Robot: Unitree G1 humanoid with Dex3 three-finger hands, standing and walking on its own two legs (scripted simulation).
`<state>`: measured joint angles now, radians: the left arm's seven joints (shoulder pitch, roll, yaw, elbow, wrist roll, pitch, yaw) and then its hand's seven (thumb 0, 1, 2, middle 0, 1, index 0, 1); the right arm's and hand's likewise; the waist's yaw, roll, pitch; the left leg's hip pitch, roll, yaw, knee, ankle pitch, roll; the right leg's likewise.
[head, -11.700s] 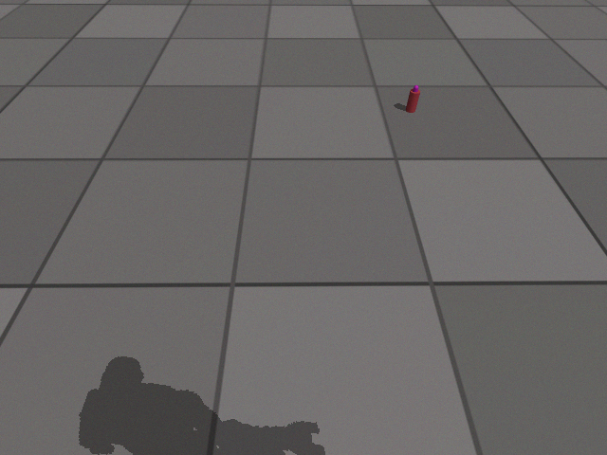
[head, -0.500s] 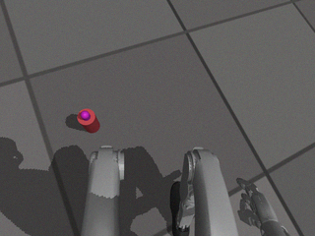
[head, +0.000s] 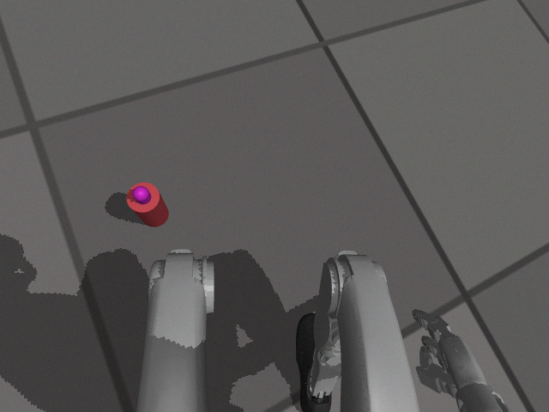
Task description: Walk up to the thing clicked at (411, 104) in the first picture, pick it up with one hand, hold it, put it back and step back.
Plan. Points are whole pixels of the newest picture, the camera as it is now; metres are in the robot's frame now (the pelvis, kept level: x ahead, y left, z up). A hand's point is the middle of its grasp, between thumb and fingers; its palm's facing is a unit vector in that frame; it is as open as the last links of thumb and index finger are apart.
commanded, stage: go down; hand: left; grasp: from the side
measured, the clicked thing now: (148, 204) +0.45 +0.24 -0.30
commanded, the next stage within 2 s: approach in 0.18 s
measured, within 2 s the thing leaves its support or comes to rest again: neither
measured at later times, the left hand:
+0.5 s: hand out of the picture +0.35 +0.42 -0.04, palm faces +0.25 -0.97 -0.06, open 17.5 cm
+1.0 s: hand (104, 219) +0.39 +0.30 -0.24, palm faces +0.09 -1.00 +0.04, open 17.5 cm
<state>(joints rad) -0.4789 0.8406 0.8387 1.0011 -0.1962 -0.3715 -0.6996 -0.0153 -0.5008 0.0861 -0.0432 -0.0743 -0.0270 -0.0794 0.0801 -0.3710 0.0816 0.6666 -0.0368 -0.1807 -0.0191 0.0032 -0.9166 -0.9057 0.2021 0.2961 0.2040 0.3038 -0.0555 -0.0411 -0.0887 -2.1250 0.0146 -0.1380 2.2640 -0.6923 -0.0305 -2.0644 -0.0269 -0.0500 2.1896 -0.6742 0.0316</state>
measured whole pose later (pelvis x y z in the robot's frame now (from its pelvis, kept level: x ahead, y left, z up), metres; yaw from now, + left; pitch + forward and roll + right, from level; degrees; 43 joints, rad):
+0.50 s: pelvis +0.00 +0.00 -0.02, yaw -1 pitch +30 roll -8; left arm -0.52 0.86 0.84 1.10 -0.27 -0.50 -0.74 -0.01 -0.55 0.05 -0.07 -0.09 -0.05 -0.10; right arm 0.05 -0.38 0.12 0.67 -0.06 -0.19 0.00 0.00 -0.91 -0.90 0.20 0.30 0.20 0.30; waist -0.08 -0.07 -0.05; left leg -2.18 0.01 -0.15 2.35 -0.69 -0.02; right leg -2.11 -0.02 -0.05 2.26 -0.67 0.04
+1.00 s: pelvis -0.01 +0.01 -0.09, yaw -7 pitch +17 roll -13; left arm -0.55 0.79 0.69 1.34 -0.21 -0.90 -0.54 -0.02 -0.57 0.05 -0.07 -0.10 -0.05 -0.11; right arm -0.12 -0.38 0.35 0.63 -0.25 -0.10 0.07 0.00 -0.92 -0.90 0.20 0.30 0.21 0.30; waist -0.19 -0.20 0.19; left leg -2.24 0.00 -0.29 2.62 -0.71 -0.03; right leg -2.12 0.03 -0.14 2.43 -0.64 0.06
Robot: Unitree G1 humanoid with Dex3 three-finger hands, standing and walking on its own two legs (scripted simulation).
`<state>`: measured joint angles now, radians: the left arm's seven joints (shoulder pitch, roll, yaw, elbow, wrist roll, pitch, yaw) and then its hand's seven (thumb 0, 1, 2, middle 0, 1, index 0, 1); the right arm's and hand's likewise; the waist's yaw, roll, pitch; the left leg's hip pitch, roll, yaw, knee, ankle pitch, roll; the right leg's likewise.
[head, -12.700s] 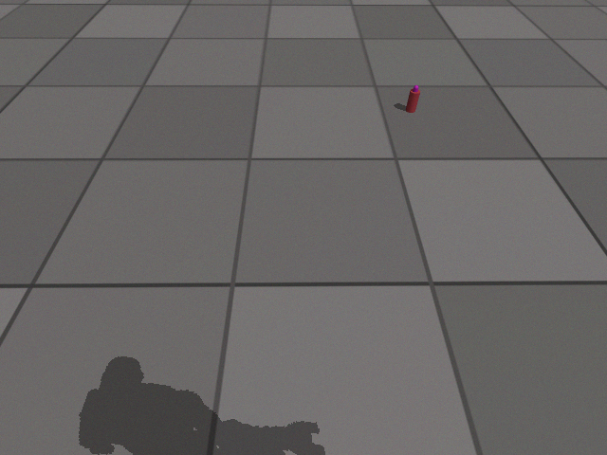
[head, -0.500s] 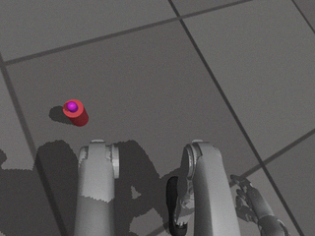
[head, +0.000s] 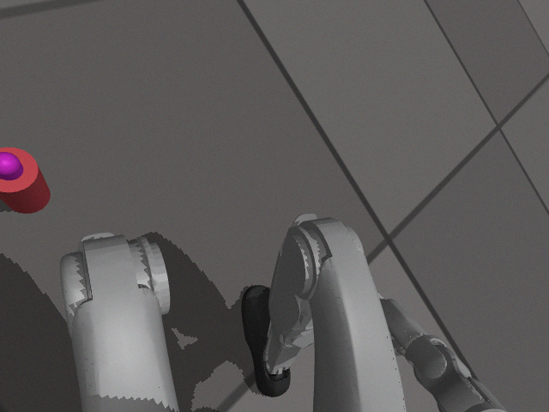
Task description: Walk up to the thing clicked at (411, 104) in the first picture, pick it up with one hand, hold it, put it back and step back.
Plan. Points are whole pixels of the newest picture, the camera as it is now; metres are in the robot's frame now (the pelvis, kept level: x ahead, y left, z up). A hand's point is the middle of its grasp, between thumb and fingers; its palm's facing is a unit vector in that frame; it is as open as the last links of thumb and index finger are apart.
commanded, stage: close in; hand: left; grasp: from the side
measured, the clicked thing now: (17, 180) +0.43 +0.28 -0.21
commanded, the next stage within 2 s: rest palm in 0.52 s
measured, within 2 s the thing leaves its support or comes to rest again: leaves its support in 1.80 s
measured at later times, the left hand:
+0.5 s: hand (10, 202) +0.39 +0.28 -0.18, palm faces +0.27 -0.96 +0.03, open 17.5 cm
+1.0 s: hand (25, 188) +0.41 +0.27 -0.19, palm faces +0.31 -0.95 -0.01, open 12.4 cm
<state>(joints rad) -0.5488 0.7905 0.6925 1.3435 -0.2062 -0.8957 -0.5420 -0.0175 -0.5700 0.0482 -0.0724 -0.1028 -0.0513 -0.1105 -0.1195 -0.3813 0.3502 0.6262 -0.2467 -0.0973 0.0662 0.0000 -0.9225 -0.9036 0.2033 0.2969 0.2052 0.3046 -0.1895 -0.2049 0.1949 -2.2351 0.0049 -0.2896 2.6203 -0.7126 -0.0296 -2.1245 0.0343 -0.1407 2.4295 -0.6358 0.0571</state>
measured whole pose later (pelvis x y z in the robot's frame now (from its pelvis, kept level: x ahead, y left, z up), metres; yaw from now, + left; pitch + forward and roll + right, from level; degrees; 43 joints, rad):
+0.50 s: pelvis -0.01 +0.01 -0.01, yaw -2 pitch +11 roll -17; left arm -0.56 0.76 0.54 1.44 -0.14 -1.12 -0.18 -0.02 -0.53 0.04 -0.06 -0.06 -0.05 -0.06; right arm -0.16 -0.39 0.47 0.58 -0.35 -0.03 0.14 0.00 -0.92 -0.90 0.20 0.30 0.21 0.30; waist -0.22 -0.26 0.27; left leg -2.20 0.00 -0.36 2.68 -0.70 -0.01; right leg -2.06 0.06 -0.20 2.42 -0.60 0.07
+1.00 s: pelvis -0.01 +0.01 -0.01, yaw -4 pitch +10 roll -18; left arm -0.60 0.82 0.51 1.49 -0.06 -1.19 0.02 -0.01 0.05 0.41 -0.35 -0.33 -0.33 -0.33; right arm -0.20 -0.38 0.52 0.56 -0.39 0.00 0.16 -0.01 -0.88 -0.90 0.20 0.30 0.20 0.30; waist -0.24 -0.29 0.32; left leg -2.19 0.00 -0.41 2.69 -0.72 -0.02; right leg -2.05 0.07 -0.23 2.41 -0.60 0.08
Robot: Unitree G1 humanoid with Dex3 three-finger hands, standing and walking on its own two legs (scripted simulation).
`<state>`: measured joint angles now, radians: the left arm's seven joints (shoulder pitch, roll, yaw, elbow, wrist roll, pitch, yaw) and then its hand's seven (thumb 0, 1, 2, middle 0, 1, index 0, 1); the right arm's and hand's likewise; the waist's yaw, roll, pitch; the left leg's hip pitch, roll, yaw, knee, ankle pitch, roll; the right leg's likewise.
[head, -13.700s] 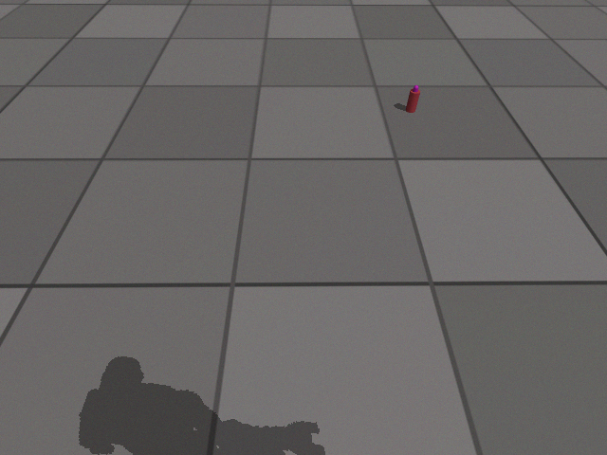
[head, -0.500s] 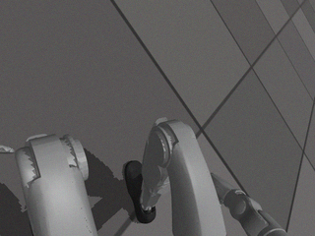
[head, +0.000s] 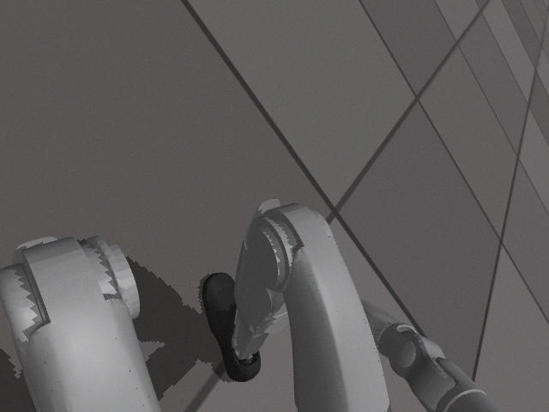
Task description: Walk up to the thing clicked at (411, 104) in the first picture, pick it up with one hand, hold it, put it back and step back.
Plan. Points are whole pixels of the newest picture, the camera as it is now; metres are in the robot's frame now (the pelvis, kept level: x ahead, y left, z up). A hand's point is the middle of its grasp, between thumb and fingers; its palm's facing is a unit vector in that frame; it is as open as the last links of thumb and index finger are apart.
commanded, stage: close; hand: left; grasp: from the side
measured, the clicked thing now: out of the picture +0.42 +0.30 -0.20
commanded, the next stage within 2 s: settle in 0.36 s
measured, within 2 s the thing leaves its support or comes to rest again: leaves its support in 0.80 s
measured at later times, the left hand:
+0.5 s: hand out of the picture +0.41 +0.29 -0.18, palm faces +0.40 -0.92 -0.02, open 8.2 cm
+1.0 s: hand out of the picture +0.41 +0.31 -0.13, palm faces +0.38 -0.92 -0.03, open 8.2 cm
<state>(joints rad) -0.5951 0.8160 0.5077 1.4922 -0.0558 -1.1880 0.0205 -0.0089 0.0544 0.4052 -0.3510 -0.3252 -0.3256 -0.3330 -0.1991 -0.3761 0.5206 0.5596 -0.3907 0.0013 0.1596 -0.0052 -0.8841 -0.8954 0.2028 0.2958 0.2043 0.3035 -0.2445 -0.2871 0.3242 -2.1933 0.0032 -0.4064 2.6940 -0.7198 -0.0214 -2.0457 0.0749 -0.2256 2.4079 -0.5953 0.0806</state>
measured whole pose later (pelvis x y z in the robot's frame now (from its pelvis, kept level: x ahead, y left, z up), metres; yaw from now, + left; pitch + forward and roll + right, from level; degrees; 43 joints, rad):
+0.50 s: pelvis +0.00 +0.00 +0.00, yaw +0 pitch +11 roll -19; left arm -0.63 0.85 0.50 1.51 -0.05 -1.16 0.04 -0.02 0.00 0.83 -0.74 -0.94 -0.78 -0.95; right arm -0.20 -0.38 0.53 0.56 -0.39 0.02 0.16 -0.01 -0.87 -0.89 0.20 0.30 0.20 0.30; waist -0.25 -0.30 0.33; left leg -2.20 0.01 -0.40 2.69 -0.72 -0.01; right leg -2.05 0.08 -0.23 2.40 -0.59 0.08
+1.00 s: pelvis +0.00 +0.00 +0.02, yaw +1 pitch +15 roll -17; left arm -0.56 0.73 0.48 1.16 -0.04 -0.97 0.01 -0.01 -0.10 0.98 -0.78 -0.98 -0.82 -0.98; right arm -0.12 -0.35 0.41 0.57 -0.32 0.05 0.17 -0.01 -0.90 -0.90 0.20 0.30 0.20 0.30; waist -0.21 -0.23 0.24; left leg -2.21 0.00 -0.37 2.63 -0.72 -0.02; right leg -2.06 0.05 -0.21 2.37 -0.61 0.07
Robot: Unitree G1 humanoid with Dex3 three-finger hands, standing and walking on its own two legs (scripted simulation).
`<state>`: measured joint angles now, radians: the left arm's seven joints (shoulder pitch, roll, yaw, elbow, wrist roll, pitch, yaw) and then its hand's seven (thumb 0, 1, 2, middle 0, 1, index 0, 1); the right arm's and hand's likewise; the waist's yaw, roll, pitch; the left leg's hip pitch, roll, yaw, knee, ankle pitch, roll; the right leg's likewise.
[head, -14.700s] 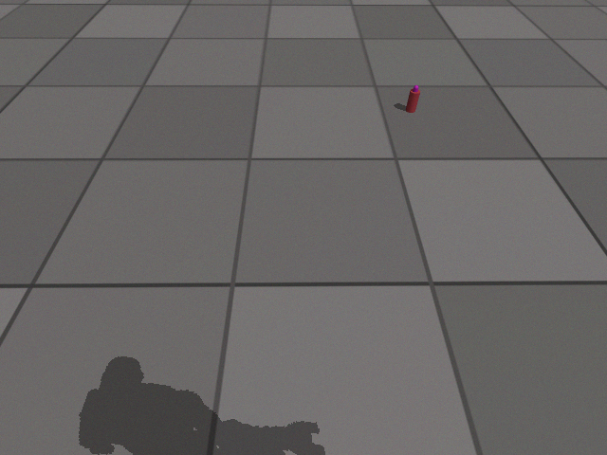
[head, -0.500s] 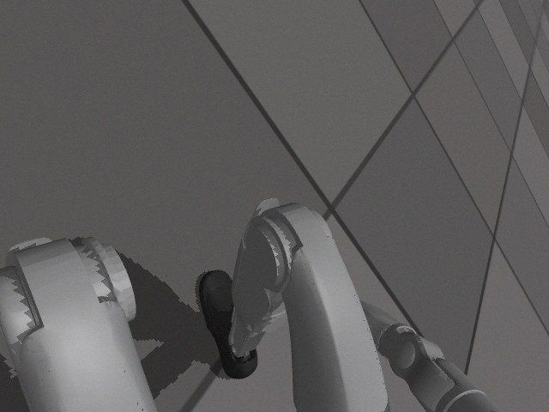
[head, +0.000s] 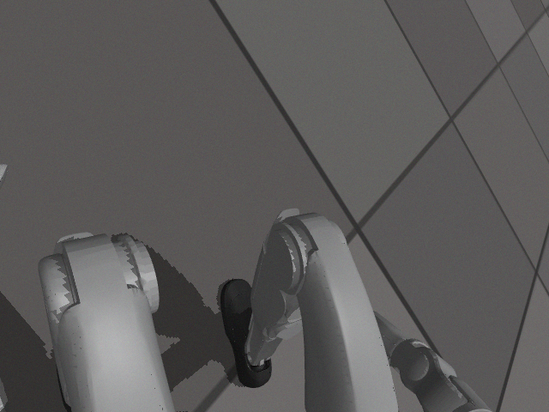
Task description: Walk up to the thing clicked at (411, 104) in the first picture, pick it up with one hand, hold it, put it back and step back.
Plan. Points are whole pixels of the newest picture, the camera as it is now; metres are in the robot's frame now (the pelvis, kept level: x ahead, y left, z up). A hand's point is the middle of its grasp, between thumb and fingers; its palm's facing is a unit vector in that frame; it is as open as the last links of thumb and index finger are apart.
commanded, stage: settle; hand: left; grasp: from the side
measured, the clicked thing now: out of the picture +0.41 +0.31 -0.16
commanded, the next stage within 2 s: lift in 1.52 s
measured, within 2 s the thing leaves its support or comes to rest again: neither
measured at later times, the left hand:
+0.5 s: hand out of the picture +0.39 +0.31 -0.04, palm faces +0.35 -0.94 -0.07, open 8.1 cm
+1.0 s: hand out of the picture +0.40 +0.30 +0.01, palm faces +0.35 -0.93 -0.06, open 8.1 cm
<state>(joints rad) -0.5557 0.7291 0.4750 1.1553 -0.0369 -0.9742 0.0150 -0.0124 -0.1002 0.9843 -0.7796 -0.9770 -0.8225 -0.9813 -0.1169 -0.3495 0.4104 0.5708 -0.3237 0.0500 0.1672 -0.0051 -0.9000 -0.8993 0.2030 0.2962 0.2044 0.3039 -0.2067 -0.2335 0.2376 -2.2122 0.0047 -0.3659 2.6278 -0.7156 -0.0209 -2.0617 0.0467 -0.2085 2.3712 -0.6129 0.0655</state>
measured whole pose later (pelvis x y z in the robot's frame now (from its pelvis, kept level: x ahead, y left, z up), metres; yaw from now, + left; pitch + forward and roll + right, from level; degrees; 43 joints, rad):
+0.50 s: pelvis +0.01 -0.01 +0.03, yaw +6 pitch +27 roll -11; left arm -0.49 0.51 0.40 0.85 -0.13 -0.69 -0.12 -0.01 -0.12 1.01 -0.81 -0.94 -0.85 -0.94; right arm 0.01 -0.30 0.17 0.63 -0.14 0.07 0.12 0.00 -0.89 -0.89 0.20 0.30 0.20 0.30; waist -0.13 -0.07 0.00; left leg -2.24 0.01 -0.21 2.46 -0.70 -0.02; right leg -2.14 -0.01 -0.10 2.33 -0.66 0.05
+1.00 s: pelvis +0.03 -0.02 +0.06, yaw +9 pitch +32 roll -6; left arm -0.52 0.42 0.44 0.82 -0.13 -0.60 -0.18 -0.01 -0.12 1.01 -0.80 -0.95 -0.85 -0.95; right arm 0.05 -0.30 0.05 0.65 -0.08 0.05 0.06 0.00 -0.90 -0.90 0.20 0.30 0.20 0.30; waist -0.11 -0.02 -0.09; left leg -2.18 0.02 -0.15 2.34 -0.71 -0.04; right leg -2.14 -0.02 -0.05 2.27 -0.69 0.02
